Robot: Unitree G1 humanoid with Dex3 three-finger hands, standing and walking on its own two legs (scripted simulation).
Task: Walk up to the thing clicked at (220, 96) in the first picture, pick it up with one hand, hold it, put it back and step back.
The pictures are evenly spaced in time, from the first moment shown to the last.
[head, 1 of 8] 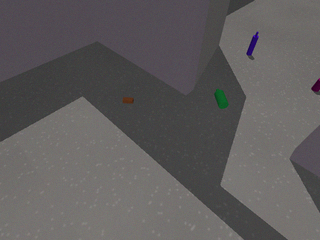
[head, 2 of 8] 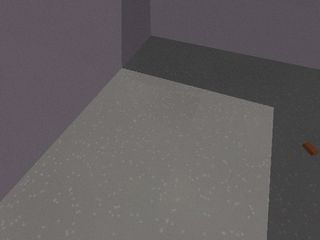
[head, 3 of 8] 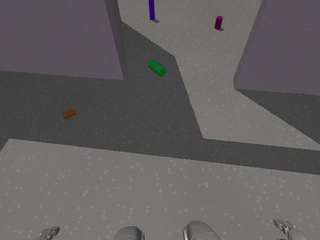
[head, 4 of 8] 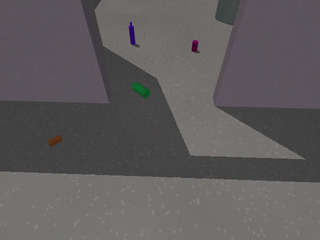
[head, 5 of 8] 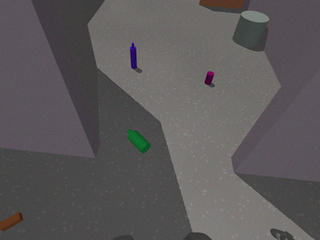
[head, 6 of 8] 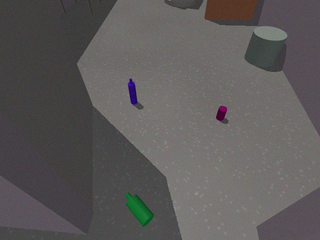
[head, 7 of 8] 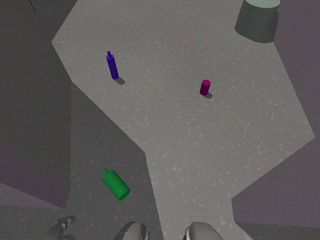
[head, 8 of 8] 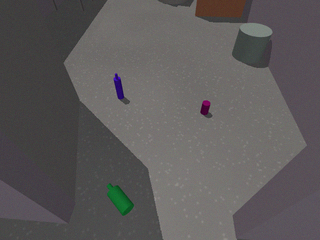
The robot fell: no
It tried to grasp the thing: no
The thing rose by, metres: 0.00
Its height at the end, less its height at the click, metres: +0.00
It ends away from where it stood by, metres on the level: 0.00
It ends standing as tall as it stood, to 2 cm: yes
